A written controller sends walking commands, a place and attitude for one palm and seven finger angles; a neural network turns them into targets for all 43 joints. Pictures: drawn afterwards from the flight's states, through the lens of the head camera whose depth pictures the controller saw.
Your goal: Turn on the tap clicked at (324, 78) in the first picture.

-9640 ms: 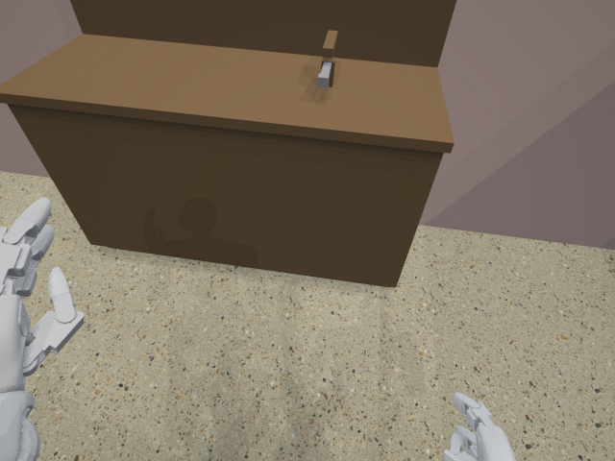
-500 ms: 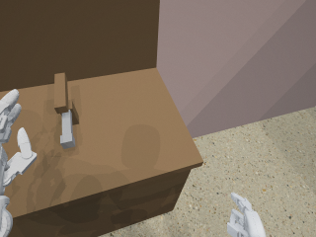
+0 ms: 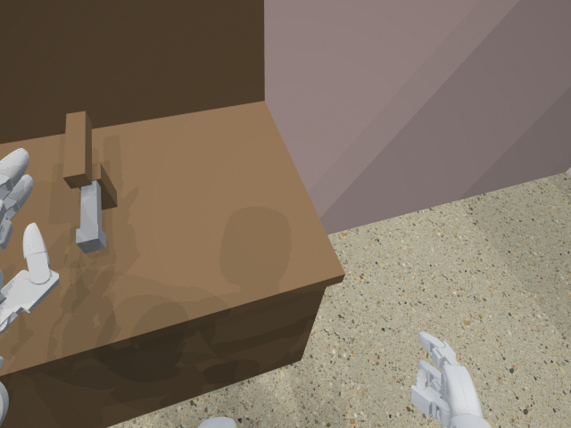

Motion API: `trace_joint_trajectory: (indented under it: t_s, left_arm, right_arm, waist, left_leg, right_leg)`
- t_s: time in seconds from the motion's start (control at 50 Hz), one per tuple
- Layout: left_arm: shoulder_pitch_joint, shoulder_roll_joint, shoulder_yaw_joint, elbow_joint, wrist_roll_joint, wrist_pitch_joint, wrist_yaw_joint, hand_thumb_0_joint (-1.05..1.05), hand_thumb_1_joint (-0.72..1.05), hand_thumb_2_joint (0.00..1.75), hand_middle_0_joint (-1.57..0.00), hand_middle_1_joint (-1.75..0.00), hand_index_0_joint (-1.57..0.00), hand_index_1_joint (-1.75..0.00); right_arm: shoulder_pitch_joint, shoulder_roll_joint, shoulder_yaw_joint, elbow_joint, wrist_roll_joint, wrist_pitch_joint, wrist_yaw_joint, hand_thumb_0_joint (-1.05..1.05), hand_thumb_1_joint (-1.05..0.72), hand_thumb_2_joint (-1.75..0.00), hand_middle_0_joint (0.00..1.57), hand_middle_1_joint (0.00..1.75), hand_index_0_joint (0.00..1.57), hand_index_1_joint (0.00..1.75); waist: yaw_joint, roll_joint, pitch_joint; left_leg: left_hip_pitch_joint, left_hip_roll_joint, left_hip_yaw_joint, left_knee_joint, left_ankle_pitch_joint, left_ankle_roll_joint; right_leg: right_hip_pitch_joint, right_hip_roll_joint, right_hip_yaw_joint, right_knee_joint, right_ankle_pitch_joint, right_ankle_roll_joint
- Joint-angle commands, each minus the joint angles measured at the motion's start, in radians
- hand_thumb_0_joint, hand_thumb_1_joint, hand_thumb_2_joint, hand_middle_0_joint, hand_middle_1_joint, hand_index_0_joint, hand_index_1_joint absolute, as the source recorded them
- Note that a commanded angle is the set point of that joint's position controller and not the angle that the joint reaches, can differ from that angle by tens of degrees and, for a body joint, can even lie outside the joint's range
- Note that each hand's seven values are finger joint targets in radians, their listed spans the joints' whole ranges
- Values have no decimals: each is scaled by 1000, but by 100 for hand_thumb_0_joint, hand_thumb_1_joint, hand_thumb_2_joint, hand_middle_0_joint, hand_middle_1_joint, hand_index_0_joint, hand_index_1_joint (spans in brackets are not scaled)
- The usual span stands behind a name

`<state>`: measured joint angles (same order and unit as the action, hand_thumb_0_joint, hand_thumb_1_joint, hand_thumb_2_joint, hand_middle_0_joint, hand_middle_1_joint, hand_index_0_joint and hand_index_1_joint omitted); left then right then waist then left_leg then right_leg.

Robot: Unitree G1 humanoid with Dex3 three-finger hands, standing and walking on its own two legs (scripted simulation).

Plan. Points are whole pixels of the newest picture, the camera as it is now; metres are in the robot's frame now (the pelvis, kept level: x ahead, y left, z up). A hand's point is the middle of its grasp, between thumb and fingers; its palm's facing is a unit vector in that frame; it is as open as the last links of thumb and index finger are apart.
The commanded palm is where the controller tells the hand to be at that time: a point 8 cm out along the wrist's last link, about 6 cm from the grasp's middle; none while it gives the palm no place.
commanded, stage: shuffle to correct the standing spot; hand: left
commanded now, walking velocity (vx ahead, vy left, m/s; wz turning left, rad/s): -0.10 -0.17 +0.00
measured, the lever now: (91, 238) +0.33 +0.31 +0.04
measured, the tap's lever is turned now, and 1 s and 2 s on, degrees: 0 0 0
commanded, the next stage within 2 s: come to a stop and stand still in 1.20 s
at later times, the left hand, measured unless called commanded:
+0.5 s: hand (56, 286) +0.21 +0.24 +0.17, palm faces +0.35 -0.85 -0.40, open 7.4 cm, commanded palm +0.15 +0.28 +0.18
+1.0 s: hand (55, 307) +0.19 +0.23 +0.17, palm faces +0.34 -0.81 -0.48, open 7.4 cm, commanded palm +0.13 +0.27 +0.18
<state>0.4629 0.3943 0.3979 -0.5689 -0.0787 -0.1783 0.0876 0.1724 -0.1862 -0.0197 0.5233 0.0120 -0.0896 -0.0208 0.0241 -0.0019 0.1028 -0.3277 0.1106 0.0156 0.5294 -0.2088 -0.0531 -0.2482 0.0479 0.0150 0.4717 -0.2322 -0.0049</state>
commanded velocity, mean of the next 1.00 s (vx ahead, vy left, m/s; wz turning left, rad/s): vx -0.18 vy -0.18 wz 0.00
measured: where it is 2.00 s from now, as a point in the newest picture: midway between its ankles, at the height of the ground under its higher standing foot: outside the picture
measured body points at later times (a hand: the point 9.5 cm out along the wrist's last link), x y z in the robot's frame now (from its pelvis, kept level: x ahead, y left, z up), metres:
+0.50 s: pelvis +0.00 -0.01 -0.01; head +0.03 +0.01 +0.44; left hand +0.19 +0.28 +0.19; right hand +0.16 -0.23 -0.09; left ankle +0.04 +0.15 -0.74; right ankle +0.01 -0.12 -0.74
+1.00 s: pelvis -0.02 -0.02 -0.01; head +0.04 +0.00 +0.43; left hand +0.17 +0.27 +0.20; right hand +0.16 -0.23 -0.10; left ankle +0.04 +0.15 -0.73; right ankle +0.01 -0.12 -0.74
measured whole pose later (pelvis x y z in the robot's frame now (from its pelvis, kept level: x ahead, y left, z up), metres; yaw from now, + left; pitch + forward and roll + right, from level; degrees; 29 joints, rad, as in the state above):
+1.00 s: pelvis -0.02 -0.02 -0.01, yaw +1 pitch +1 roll -2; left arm 0.50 0.44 0.45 -0.63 -0.08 -0.22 0.08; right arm 0.20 -0.17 -0.02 0.54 0.00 -0.11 -0.01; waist 0.01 0.00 0.12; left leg -0.44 0.13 -0.03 0.67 -0.29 -0.05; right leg -0.34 0.05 -0.06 0.60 -0.26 -0.03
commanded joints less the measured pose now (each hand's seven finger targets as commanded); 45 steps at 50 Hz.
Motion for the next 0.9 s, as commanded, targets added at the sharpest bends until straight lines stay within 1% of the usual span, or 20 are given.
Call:
trace_joint_trajectory:
  t_s: [0.0, 0.04, 0.06, 0.1, 0.24, 0.3, 0.36, 0.4, 0.48, 0.54, 0.56, 0.6, 0.64, 0.66, 0.7, 0.74, 0.76, 0.82, 0.84, 0.88]
  left_arm:
    - [-13, 182, 134, -216, -6, -68, 12, 0, 90, 90, -20, -30, -20, -30]
    - [14, 189, 145, -214, -10, -60, 19, 0, 90, 90, -20, -30, -20, -30]
    - [10, 166, 120, -215, -12, -59, 16, 0, 90, 90, -20, -30, -20, -30]
    - [5, 191, 145, -224, -13, -61, 18, 0, 90, 90, -20, -30, -20, -30]
    - [15, 183, 139, -216, -4, -52, 23, 0, 90, 90, -20, -30, -20, -30]
    - [-6, 175, 128, -214, -3, -54, 20, 0, 90, 90, -20, -30, -20, -30]
    - [-12, 164, 107, -212, -5, -49, 22, 0, 90, 90, -20, -30, -20, -30]
    - [-28, 174, 115, -228, -6, -51, 24, 0, 90, 90, -20, -30, -20, -30]
    - [-24, 182, 122, -255, -3, -53, 26, 0, 90, 90, -20, -30, -20, -30]
    - [-9, 198, 149, -249, -3, -59, 22, 0, 90, 90, -20, -30, -20, -30]
    - [-3, 173, 127, -238, -5, -63, 15, 0, 90, 90, -20, -30, -20, -30]
    - [-13, 195, 151, -252, -3, -81, 12, 0, 90, 90, -20, -30, -20, -30]
    - [11, 192, 154, -242, -3, -87, 13, 0, 90, 90, -20, -30, -20, -30]
    - [6, 183, 138, -245, -4, -94, 11, 0, 90, 90, -20, -30, -20, -30]
    - [0, 209, 166, -260, 1, -121, 16, 0, 90, 90, -20, -30, -20, -30]
    - [41, 225, 197, -256, 3, -131, 21, 0, 90, 90, -20, -30, -20, -30]
    - [40, 202, 173, -268, 0, -139, 15, 0, 90, 90, -20, -30, -20, -30]
    - [51, 201, 186, -267, -4, -136, 5, 0, 90, 90, -20, -30, -20, -30]
    - [56, 204, 192, -262, -7, -124, 7, 0, 90, 90, -20, -30, -20, -30]
    - [18, 191, 174, -281, -4, -114, 6, 0, 90, 90, -20, -30, -20, -30]
  right_arm:
    - [-30, -120, -67, -144, 1, -45, -18, 0, -90, -90, 20, 30, 20, 30]
    - [-45, -116, -62, -142, 8, -45, -22, 0, -90, -90, 20, 30, 20, 30]
    - [-32, -119, -58, -140, 3, -40, -22, 0, -90, -90, 20, 30, 20, 30]
    - [-43, -123, -62, -147, 4, -44, -29, 0, -90, -90, 20, 30, 20, 30]
    - [-43, -128, -58, -137, 11, -56, -31, 0, -90, -90, 20, 30, 20, 30]
    - [-21, -131, -62, -129, 5, -61, -26, 0, -90, -90, 20, 30, 20, 30]
    - [-12, -125, -57, -115, 3, -60, -23, 0, -90, -90, 20, 30, 20, 30]
    - [-15, -125, -60, -118, 3, -64, -22, 0, -90, -90, 20, 30, 20, 30]
    - [-30, -125, -55, -125, 1, -62, -25, 0, -90, -90, 20, 30, 20, 30]
    - [-39, -115, -49, -123, -1, -60, -25, 0, -90, -90, 20, 30, 20, 30]
    - [-21, -116, -47, -118, -6, -57, -22, 0, -90, -90, 20, 30, 20, 30]
    - [-13, -117, -59, -118, -9, -68, -20, 0, -90, -90, 20, 30, 20, 30]
    - [-11, -109, -62, -109, -6, -71, -19, 0, -90, -90, 20, 30, 20, 30]
    - [3, -110, -60, -102, -14, -65, -16, 0, -90, -90, 20, 30, 20, 30]
    - [-3, -105, -67, -100, -15, -76, -21, 0, -90, -90, 20, 30, 20, 30]
    - [-27, -102, -64, -92, -15, -76, -25, 0, -90, -90, 20, 30, 20, 30]
    - [-19, -102, -56, -92, -22, -70, -26, 0, -90, -90, 20, 30, 20, 30]
    - [-30, -116, -63, -112, -20, -78, -21, 0, -90, -90, 20, 30, 20, 30]
    - [-40, -113, -59, -114, -16, -76, -21, 0, -90, -90, 20, 30, 20, 30]
    - [-12, -130, -66, -122, -14, -72, -13, 0, -90, -90, 20, 30, 20, 30]
  waist:
    - [-15, 11, -231]
    - [-15, 11, -229]
    - [-22, 15, -223]
    - [-16, 35, -198]
    - [-17, 98, -178]
    - [-17, 78, -178]
    - [-29, 14, -174]
    - [-28, 27, -172]
    - [-23, 112, -169]
    - [-19, 116, -174]
    - [-20, 99, -193]
    - [-18, 84, -212]
    - [-30, 27, -234]
    - [-36, -7, -247]
    - [-38, -11, -246]
    - [-36, 43, -255]
    - [-39, 62, -261]
    - [-24, 233, -244]
    - [-23, 253, -235]
    - [-21, 216, -219]
  left_leg:
    - [147, 1, 18, 10, 82, 54]
    - [159, -6, 9, 6, 27, 54]
    - [139, -4, -1, -14, 0, 59]
    - [97, 18, -23, -39, -54, 66]
    - [35, 58, -62, -89, -126, 82]
    - [10, 51, -59, -65, -134, 80]
    - [54, 7, -33, -12, -126, 69]
    - [68, 7, -41, -4, -111, 67]
    - [55, 67, -90, -82, -26, 83]
    - [42, 95, -88, -61, 128, 88]
    - [35, 90, -76, -47, 151, 85]
    - [47, 82, -56, 8, 199, 76]
    - [108, 33, -25, 82, 215, 58]
    - [103, 13, -16, 94, 193, 52]
    - [110, -2, -22, 99, 167, 51]
    - [143, 32, -52, 53, 231, 65]
    - [117, 66, -95, 1, 259, 80]
    - [-1, 189, -180, -108, 162, 132]
    - [16, 195, -178, -119, 131, 137]
    - [-50, 170, -148, -86, 7, 125]
  right_leg:
    - [-32, -119, 58, -87, 206, -9]
    - [-66, -122, 78, -95, 134, -22]
    - [-64, -112, 59, -90, 87, -15]
    - [-65, -98, 51, -78, 29, -6]
    - [-32, -71, 32, -32, -7, -3]
    - [-19, -78, 31, -35, -6, -7]
    - [-69, -102, 68, -80, -9, -30]
    - [-82, -111, 76, -77, -8, -40]
    - [-46, -71, 18, -17, 39, -8]
    - [-4, -73, 11, 1, 131, -3]
    - [17, -72, -1, 4, 144, 0]
    - [18, -99, 18, -6, 211, -16]
    - [-32, -141, 76, -38, 319, -52]
    - [-31, -156, 70, -43, 323, -56]
    - [-65, -181, 82, -41, 335, -74]
    - [-89, -159, 69, -17, 302, -63]
    - [-66, -123, 18, 14, 229, -38]
    - [10, -62, -19, 133, -70, -2]
    - [-4, -60, -20, 123, -129, 0]
    - [54, -65, -25, 79, -108, -4]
